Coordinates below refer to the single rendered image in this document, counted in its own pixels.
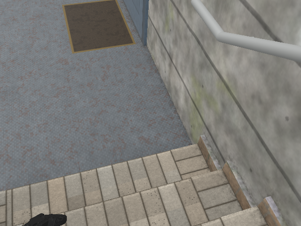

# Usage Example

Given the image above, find stairs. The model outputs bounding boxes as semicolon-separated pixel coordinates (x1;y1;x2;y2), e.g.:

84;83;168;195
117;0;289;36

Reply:
0;144;269;226

